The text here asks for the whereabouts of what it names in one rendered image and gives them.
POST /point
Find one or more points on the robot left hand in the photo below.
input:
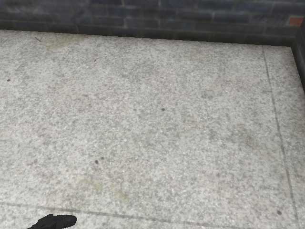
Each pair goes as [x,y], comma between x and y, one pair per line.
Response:
[55,222]

